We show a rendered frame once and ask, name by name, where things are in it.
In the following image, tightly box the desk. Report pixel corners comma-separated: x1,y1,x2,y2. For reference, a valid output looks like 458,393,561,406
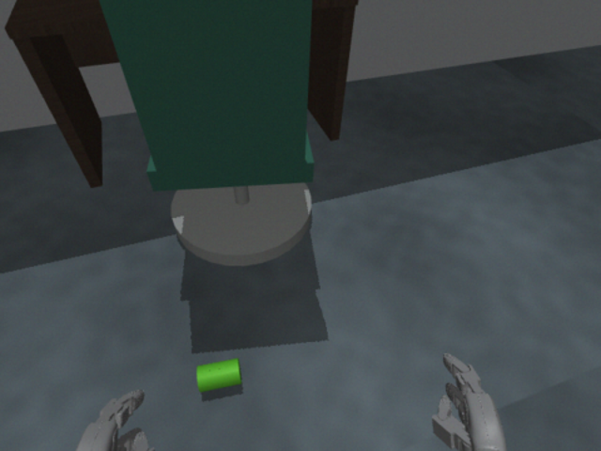
5,0,359,188

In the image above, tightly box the can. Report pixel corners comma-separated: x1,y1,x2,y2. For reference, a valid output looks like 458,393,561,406
197,358,241,393

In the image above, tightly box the office chair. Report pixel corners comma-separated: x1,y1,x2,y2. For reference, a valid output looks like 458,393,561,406
99,0,315,266

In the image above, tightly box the right robot hand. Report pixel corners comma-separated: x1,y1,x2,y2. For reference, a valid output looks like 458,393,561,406
432,353,507,451

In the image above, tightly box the left robot hand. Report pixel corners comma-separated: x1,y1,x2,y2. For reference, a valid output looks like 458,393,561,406
75,389,154,451

